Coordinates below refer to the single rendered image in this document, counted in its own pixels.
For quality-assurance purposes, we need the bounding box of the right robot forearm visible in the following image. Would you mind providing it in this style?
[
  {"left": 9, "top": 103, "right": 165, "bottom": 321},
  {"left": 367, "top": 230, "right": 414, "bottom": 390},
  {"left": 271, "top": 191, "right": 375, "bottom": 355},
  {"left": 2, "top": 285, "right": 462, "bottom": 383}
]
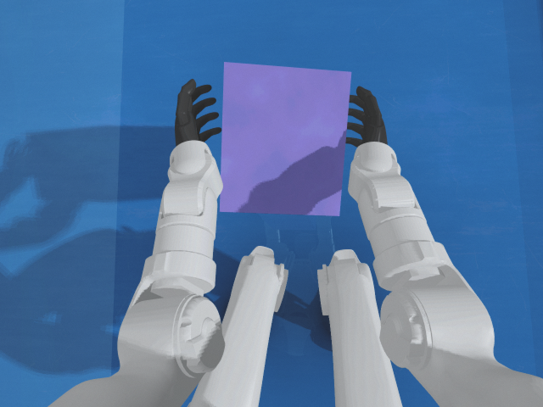
[{"left": 348, "top": 142, "right": 495, "bottom": 344}]

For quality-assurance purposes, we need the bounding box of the robot right hand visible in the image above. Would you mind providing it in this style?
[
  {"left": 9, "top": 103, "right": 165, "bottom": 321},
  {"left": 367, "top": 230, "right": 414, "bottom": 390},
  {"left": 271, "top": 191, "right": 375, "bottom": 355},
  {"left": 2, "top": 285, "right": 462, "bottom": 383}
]
[{"left": 346, "top": 86, "right": 388, "bottom": 147}]

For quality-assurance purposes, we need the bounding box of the robot left upper arm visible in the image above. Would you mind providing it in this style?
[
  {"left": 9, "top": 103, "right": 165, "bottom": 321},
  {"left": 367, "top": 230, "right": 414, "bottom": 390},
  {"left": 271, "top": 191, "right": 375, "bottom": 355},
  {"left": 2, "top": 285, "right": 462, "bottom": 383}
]
[{"left": 48, "top": 293, "right": 225, "bottom": 407}]

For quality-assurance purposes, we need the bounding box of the robot right shin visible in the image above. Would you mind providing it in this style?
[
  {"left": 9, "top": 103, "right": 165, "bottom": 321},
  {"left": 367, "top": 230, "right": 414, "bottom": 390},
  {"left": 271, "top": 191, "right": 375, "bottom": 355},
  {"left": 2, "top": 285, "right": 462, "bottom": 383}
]
[{"left": 329, "top": 249, "right": 375, "bottom": 294}]

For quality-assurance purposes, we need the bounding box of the robot left hand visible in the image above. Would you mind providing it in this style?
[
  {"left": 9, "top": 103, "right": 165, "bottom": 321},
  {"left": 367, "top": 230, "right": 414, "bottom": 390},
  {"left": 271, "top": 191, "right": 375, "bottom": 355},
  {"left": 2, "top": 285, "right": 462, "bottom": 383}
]
[{"left": 175, "top": 79, "right": 221, "bottom": 146}]

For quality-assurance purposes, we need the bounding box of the left robot forearm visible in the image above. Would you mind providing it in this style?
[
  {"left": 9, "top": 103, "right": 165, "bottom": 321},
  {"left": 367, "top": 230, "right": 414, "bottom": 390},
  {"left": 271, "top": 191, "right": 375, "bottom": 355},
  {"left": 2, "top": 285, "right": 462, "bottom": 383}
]
[{"left": 117, "top": 140, "right": 223, "bottom": 356}]

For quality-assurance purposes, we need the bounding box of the robot left shin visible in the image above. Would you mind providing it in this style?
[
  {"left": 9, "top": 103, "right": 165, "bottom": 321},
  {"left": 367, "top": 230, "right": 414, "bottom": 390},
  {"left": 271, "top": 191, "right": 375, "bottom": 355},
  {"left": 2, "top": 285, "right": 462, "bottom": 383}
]
[{"left": 232, "top": 246, "right": 275, "bottom": 288}]

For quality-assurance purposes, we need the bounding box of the robot shin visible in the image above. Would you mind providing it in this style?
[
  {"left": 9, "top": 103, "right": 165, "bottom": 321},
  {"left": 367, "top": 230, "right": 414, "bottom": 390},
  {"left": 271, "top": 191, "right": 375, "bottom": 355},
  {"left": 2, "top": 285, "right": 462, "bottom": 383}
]
[
  {"left": 232, "top": 246, "right": 275, "bottom": 288},
  {"left": 329, "top": 249, "right": 375, "bottom": 294}
]

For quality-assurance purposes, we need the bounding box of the carton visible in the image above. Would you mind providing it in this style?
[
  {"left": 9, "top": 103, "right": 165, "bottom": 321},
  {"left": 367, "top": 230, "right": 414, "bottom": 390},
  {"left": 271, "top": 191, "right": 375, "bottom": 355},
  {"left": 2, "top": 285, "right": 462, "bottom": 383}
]
[{"left": 220, "top": 62, "right": 351, "bottom": 216}]

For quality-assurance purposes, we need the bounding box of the robot right upper arm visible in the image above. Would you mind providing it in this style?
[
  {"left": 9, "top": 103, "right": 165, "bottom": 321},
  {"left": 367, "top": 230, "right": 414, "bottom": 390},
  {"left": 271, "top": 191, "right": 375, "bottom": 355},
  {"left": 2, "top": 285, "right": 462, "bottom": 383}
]
[{"left": 379, "top": 285, "right": 543, "bottom": 407}]

